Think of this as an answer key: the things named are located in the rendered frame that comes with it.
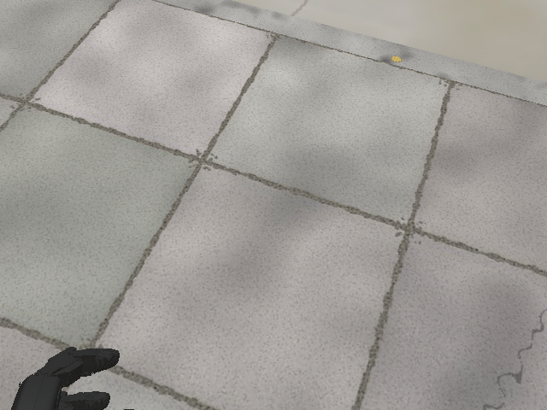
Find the left robot hand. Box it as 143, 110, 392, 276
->
11, 347, 134, 410

